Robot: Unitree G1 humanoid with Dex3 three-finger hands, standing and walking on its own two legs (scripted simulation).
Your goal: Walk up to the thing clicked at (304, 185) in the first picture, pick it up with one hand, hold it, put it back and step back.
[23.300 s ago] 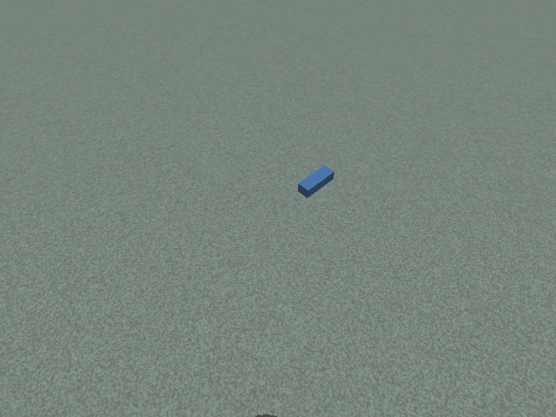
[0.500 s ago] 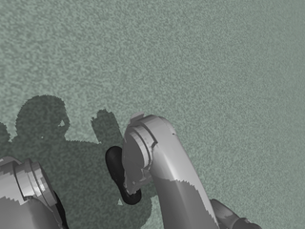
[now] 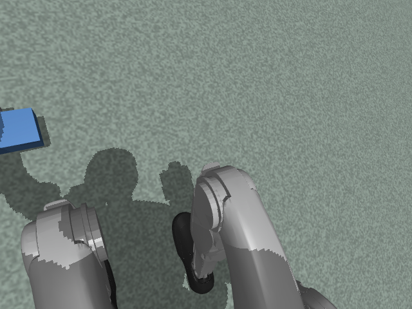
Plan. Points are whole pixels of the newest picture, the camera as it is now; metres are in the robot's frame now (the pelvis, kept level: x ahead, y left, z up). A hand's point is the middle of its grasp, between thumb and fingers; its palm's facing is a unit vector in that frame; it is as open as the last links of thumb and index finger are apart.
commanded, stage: settle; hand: left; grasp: from above
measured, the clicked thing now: out of the picture +0.45 +0.31 -0.24
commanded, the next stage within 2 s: lift in 0.36 s
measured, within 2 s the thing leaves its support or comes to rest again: neither
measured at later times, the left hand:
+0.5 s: hand out of the picture +0.43 +0.30 -0.14, palm faces -0.44 -0.09 -0.90, open 9.8 cm
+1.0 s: hand out of the picture +0.37 +0.32 -0.03, palm faces -0.47 -0.11 -0.88, open 9.7 cm
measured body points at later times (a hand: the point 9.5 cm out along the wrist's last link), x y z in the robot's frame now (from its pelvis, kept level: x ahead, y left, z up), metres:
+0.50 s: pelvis -0.01 -0.01 +0.02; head +0.22 +0.07 +0.40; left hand +0.45 +0.30 -0.09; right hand +0.07 -0.27 -0.08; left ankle +0.06 +0.11 -0.28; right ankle +0.11 -0.11 -0.28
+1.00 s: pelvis -0.01 +0.00 +0.10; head +0.19 +0.06 +0.50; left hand +0.39 +0.32 +0.02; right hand +0.11 -0.27 -0.01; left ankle +0.06 +0.11 -0.28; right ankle +0.11 -0.11 -0.28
